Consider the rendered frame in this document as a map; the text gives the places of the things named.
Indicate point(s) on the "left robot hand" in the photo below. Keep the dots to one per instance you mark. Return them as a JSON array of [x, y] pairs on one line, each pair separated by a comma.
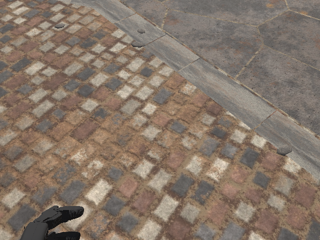
[[49, 219]]

